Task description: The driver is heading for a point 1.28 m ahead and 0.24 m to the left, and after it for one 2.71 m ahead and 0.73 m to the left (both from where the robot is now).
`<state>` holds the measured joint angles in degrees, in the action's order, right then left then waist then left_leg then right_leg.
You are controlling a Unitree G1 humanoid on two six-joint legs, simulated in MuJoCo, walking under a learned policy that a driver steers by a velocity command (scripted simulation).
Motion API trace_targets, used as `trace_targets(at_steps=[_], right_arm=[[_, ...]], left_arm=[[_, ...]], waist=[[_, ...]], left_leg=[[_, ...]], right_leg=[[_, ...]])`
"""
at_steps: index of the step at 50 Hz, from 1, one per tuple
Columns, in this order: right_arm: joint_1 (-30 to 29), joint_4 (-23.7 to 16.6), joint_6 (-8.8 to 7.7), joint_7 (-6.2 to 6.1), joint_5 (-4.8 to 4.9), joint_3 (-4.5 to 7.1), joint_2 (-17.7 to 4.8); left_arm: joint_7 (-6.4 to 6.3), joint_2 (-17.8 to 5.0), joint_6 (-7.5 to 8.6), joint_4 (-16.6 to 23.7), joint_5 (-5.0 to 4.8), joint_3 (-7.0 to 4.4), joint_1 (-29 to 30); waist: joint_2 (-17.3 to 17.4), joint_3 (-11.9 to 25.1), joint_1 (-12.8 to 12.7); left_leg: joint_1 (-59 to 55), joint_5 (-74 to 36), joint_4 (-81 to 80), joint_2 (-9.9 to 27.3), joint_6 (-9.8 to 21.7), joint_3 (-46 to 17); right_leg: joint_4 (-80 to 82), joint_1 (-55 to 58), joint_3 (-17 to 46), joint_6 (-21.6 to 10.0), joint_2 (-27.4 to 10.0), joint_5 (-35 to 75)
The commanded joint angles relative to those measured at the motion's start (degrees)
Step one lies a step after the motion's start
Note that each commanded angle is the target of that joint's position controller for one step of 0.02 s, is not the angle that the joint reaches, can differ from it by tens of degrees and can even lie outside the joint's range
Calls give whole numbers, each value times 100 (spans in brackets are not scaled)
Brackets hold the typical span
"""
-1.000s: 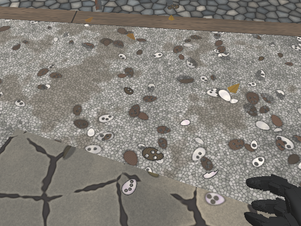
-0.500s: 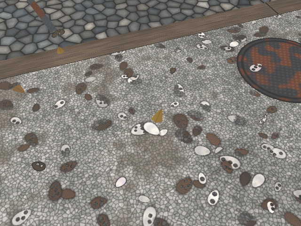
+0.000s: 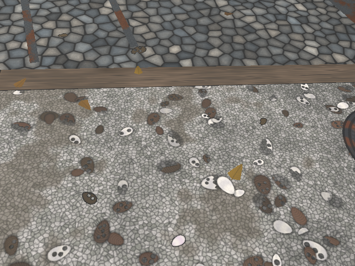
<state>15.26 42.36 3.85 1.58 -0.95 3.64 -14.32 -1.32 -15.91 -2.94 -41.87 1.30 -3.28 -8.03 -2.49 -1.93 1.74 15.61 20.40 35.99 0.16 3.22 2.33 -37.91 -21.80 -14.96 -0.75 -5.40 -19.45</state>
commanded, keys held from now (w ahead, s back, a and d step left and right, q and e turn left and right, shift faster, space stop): q+shift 0.16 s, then w+q+shift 0.30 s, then w+shift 0.28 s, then w+e+shift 0.26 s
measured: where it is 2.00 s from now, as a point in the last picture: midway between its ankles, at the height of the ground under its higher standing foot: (73, 119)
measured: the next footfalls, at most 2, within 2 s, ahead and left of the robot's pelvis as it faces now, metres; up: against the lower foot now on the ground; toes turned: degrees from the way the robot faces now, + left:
right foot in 0.42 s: +0.15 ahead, -0.08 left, +0.00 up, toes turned +27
left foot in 0.86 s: +0.34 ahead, +0.34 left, +0.00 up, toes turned +33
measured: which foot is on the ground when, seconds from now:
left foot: down 0.00-0.42, up 0.44-0.84, down 0.86-1.00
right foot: up 0.00-0.40, down 0.42-0.86, up 0.88-1.00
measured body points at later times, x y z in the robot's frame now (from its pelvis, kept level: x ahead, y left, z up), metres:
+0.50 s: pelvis +0.09 +0.01 +0.01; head +0.10 +0.01 +0.46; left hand +0.11 +0.33 -0.07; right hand +0.33 -0.20 -0.09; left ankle +0.00 +0.09 -0.68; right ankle +0.12 -0.10 -0.72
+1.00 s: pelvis +0.34 +0.24 +0.01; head +0.37 +0.25 +0.45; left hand +0.22 +0.47 -0.13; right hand +0.59 +0.08 -0.10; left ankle +0.31 +0.31 -0.72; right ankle +0.31 +0.04 -0.61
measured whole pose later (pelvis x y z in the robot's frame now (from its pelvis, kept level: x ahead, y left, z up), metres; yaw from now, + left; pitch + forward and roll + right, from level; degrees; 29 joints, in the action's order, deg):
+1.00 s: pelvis +0.34 +0.24 +0.01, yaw +27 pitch +2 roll +0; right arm 12.2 41.9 -4.0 0.8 -3.0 1.3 -15.2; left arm 1.9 -15.4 2.9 -49.3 0.2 -2.3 -23.4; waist -0.9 -1.4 -2.9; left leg 18.0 16.3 32.0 -0.6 2.9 6.3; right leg -71.7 -23.5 2.0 -5.2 -4.4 -14.8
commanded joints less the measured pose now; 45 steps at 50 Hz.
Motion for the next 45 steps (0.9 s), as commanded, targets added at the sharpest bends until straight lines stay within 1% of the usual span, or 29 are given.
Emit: trace_targets(at_steps=[1, 3, 5, 6, 8, 9, 11, 13, 16, 18, 19, 20, 21, 22, 23, 24, 25, 27, 29, 33, 36, 38, 39, 40, 41, 42, 43, 44, 45], right_arm=[[650, -323, -93, -207, -97, 486, -1627], [-39, -462, -77, -256, -10, 391, -1304], [-266, -609, -97, -227, 78, 339, -1076], [-146, -611, -115, -193, 104, 340, -1063], [102, -578, -136, -165, 102, 386, -1160], [318, -551, -137, -152, 81, 417, -1212], [438, -587, -136, -75, 15, 428, -1249], [411, -633, -169, -24, -23, 439, -1324], [305, -678, -282, -15, -45, 459, -1434], [-132, -829, -341, 23, -23, 450, -1427], [-532, -955, -355, 46, -10, 432, -1386], [-899, -1047, -366, 46, 11, 403, -1300], [-956, -1093, -429, 24, 46, 315, -997], [-843, -1257, -510, 0, 144, 128, -407], [-974, -1404, -521, -30, 48, 103, -623], [-1079, -1354, -507, -16, -50, 129, -846], [-1020, -1243, -505, 76, -137, 141, -895], [-671, -1038, -485, 272, -188, 129, -850], [-766, -1029, -474, 327, -174, 67, -737], [-1530, -1202, -497, 340, -183, 3, -751], [-2183, -1395, -541, 451, -160, -110, -655], [-2463, -1484, -575, 492, -167, -210, -506], [-2403, -1467, -593, 464, -171, -240, -460], [-2122, -1385, -603, 391, -178, -223, -497], [-1509, -1233, -620, 280, -174, -149, -651], [-192, -853, -661, 157, -162, -31, -872], [982, -509, -703, 21, -260, 137, -1288], [1265, -456, -778, -84, -410, 283, -1936], [1378, -536, -776, -114, -308, 259, -1816]], left_arm=[[-19, -344, -19, 746, -10, -64, 523], [7, -403, 55, 631, -65, -84, 284], [37, -562, 104, 529, 76, -136, 85], [55, -547, 96, 537, 62, -130, 62], [60, -463, 75, 629, -1, -86, 177], [83, -476, 75, 662, 21, -64, 213], [160, -572, 74, 737, 80, -73, 465], [216, -649, 138, 813, 76, -92, 714], [230, -584, 308, 875, 24, -49, 900], [193, -582, 392, 844, -69, -32, 649], [143, -597, 427, 742, -140, -43, 241], [62, -628, 467, 562, -181, -76, -402], [-39, -1006, 520, 388, -117, -188, -1106], [-114, -1626, 574, 436, 44, -292, -1551], [-99, -1808, 577, 495, 171, -346, -1059], [-41, -1357, 590, 550, 159, -259, -777], [14, -1027, 622, 539, 101, -164, -717], [50, -840, 711, 435, 72, -85, -836], [122, -815, 820, 239, 69, -87, -1135], [197, -783, 937, -61, 36, -100, -1654], [203, -748, 953, -254, 23, -73, -1812], [189, -810, 918, -507, -30, -70, -2097], [185, -886, 887, -616, -48, -74, -2139], [169, -1048, 870, -678, -56, -94, -2115], [146, -1258, 855, -753, -51, -125, -2146], [121, -1414, 825, -768, -82, -154, -1983], [124, -1316, 853, -636, -106, -121, -1730], [249, -178, 880, -243, -206, 123, -2137], [221, -687, 876, -181, -247, -4, -1721]], waist=[[1253, -239, 198], [857, -86, -209], [886, 354, -228], [761, 525, -191], [660, 583, -79], [687, 752, 43], [1015, 563, 236], [1120, 264, 295], [975, 119, 277], [982, 109, 36], [934, 113, -260], [689, 126, -700], [129, 302, -1004], [-1200, 802, -1084], [-944, 453, -737], [-328, 101, -566], [-83, -25, -475], [-356, 48, -359], [-413, -101, -399], [-264, -482, -569], [-359, -634, -663], [-396, -688, -704], [-430, -646, -612], [-518, -421, -407], [-648, 78, -48], [-638, 733, 663], [-456, 1383, 1296], [1411, 2504, 762], [1085, 2863, 983]], left_leg=[[-438, -2496, -2066, 1939, 1447, -3181], [-482, -2287, -1837, 1173, 1071, -2293], [-913, -3290, -1561, 862, 978, -2046], [-1071, -3617, -1463, 841, 979, -2066], [-1336, -3702, -1376, 798, 979, -2227], [-1450, -2244, -1600, 728, 1032, -2450], [-1358, 1028, -2170, 697, 1141, -3133], [-1182, 1712, -2339, 714, 1192, -3525], [-780, 1416, -2113, 572, 1175, -3646], [-22, 1152, -1968, 406, 1056, -3662], [700, 1035, -1846, 256, 904, -3595], [1566, 1158, -1439, -8, 678, -3382], [2623, 1518, -519, -445, 337, -2816], [3188, 1609, 1435, -1093, 86, -1601], [3831, 763, 2375, -722, 67, -1328], [3845, 196, 2836, -265, 65, -1251], [3763, -136, 2941, -186, 41, -1227], [3397, -609, 3097, -146, -59, -1104], [3448, -980, 3153, -191, -85, -1164], [3834, -1339, 2512, -208, -146, -1053], [3077, -1528, 1259, -33, -78, -323], [2407, -1427, 583, 101, 116, 178], [1974, -1215, 307, 40, 232, 317], [1399, -822, 155, -194, 334, 414], [509, -406, 176, -486, 423, 456], [-1067, -534, -171, -607, 500, 319], [-2972, -308, -259, 119, 537, -466], [-4681, 2353, -852, 2194, 725, -3342], [-3998, 2931, -1874, 2569, 618, -4792]], right_leg=[[-2215, -1715, 1407, 472, 432, -1512], [-2259, -1664, 1698, 403, 360, -446], [-2490, -1583, 1642, 395, 454, -107], [-2524, -1549, 1661, 415, 482, -101], [-2211, -1640, 1712, 450, 494, -128], [-1950, -1610, 1719, 465, 500, -122], [-1434, -1710, 1802, 454, 541, -142], [-930, -1678, 1848, 474, 621, -197], [-251, -1193, 1909, 448, 713, -205], [295, -230, 1929, 363, 797, -159], [740, 735, 1917, 288, 831, -25], [1339, 1969, 1805, 216, 804, 536], [1550, 3309, 2106, 121, 294, 234], [2435, 3837, 4164, -175, -1445, -1975], [2934, 3119, 5767, -508, -2056, -3082], [2783, 2610, 5460, -612, -1962, -2938], [2677, 2365, 4682, -550, -1565, -2443], [2807, 2084, 3583, -442, -972, -1628], [2987, 1936, 3109, -507, -783, -1190], [3299, 2085, 2369, -687, -778, -266], [3627, 1855, 1662, -677, -719, 767], [3759, 1934, 1536, -728, -826, 1975], [3554, 2026, 1451, -722, -829, 3002], [3003, 2177, 1342, -704, -853, 4819], [2103, 2244, 1311, -706, -945, 6633], [704, 1804, 1251, -640, -870, 7021], [-1097, 374, 1195, -557, -570, 5375], [-3388, -1624, 1410, -479, 340, -371], [-4195, -1800, 2168, -656, 500, -516]])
